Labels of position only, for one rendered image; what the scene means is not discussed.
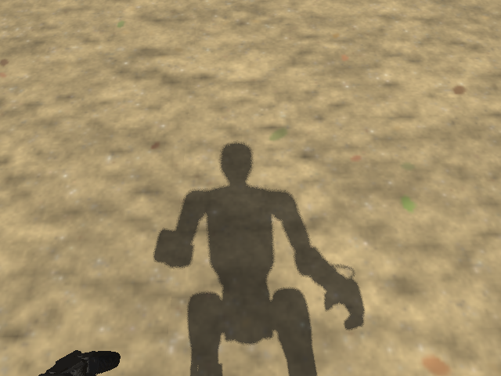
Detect robot left hand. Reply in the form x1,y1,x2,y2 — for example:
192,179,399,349
38,350,121,376

